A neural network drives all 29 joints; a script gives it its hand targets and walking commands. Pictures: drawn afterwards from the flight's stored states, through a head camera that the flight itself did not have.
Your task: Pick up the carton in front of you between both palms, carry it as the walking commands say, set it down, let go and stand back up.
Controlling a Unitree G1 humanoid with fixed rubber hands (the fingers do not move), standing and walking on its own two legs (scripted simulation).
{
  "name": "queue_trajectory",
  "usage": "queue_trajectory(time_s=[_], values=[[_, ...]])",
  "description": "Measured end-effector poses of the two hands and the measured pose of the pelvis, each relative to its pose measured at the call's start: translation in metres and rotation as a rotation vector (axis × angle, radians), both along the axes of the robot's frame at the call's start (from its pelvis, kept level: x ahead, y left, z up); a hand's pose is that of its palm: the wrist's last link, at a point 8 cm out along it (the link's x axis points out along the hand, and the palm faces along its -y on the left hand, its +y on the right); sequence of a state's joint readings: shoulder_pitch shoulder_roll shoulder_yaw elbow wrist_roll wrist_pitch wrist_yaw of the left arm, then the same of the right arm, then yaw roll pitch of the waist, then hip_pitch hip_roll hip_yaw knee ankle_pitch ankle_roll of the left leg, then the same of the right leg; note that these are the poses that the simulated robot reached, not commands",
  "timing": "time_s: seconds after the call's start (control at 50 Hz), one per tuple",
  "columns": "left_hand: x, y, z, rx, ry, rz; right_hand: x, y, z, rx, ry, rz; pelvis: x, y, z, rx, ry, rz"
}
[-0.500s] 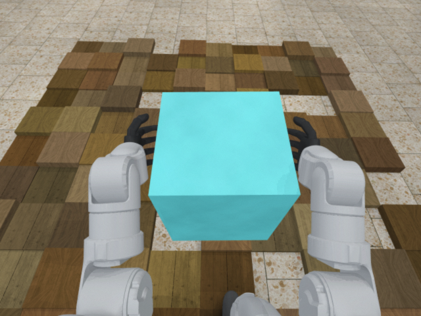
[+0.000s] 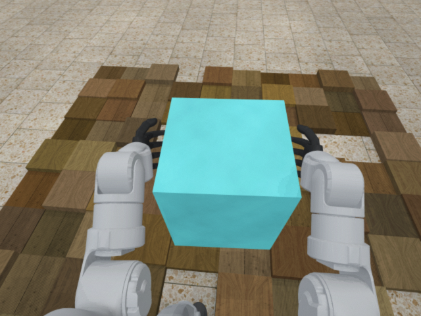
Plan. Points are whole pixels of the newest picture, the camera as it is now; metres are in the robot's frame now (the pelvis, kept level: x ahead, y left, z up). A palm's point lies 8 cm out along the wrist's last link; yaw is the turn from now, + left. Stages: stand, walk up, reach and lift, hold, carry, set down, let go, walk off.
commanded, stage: carry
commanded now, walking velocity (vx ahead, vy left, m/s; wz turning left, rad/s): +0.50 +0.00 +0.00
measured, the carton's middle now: (224, 179) +0.36 +0.01 +0.04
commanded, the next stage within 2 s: none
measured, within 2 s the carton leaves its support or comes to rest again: neither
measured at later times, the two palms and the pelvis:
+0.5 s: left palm (180, 57) +0.66 +0.14 +0.14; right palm (301, 61) +0.65 -0.16 +0.15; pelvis +0.30 +0.00 +0.00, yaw +0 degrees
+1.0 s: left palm (183, 7) +0.93 +0.17 +0.16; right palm (279, 10) +0.94 -0.13 +0.15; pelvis +0.59 +0.01 +0.02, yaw +0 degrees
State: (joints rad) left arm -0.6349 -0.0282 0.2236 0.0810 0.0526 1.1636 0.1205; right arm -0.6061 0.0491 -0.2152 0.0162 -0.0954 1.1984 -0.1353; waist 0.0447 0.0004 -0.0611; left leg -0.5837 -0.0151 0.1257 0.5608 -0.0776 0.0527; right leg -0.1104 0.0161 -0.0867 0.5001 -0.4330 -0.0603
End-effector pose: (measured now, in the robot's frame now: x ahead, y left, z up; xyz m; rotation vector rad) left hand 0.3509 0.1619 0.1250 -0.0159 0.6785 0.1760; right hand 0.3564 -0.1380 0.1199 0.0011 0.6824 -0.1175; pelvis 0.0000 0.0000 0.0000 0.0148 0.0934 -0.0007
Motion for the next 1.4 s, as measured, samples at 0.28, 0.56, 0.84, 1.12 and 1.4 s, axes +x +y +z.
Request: queue_trajectory(time_s=[0.28,0.56,0.84,1.12,1.4], values=[[0.163,-0.014,-0.020,0.002,0.090,-0.131,0.130,-0.013,-0.010,-0.038,0.093,-0.102,0.151,0.028,0.015,-0.047,-0.007,-0.022],[0.352,-0.024,0.022,0.015,-0.086,-0.053,0.349,-0.023,0.028,-0.016,-0.085,-0.011,0.340,-0.006,-0.012,-0.037,-0.016,0.015],[0.467,0.000,0.032,-0.043,-0.014,0.088,0.487,0.001,0.033,0.060,-0.006,0.023,0.484,-0.016,0.019,0.007,0.006,0.027],[0.656,-0.010,0.019,-0.006,0.088,-0.104,0.625,-0.009,0.018,-0.036,0.092,-0.070,0.647,0.020,0.031,0.016,-0.013,-0.005],[0.804,-0.041,0.036,0.035,0.047,-0.059,0.798,-0.041,0.036,-0.004,0.049,-0.022,0.808,-0.017,0.045,-0.034,-0.016,0.012]])
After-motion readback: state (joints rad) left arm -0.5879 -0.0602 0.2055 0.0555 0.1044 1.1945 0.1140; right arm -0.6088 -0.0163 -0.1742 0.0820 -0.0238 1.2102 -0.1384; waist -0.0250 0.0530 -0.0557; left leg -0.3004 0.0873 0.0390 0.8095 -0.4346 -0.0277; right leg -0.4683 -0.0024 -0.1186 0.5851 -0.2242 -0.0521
